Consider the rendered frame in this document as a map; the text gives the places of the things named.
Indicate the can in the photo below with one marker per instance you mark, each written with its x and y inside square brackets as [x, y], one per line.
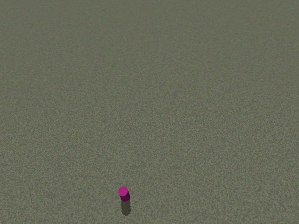
[124, 194]

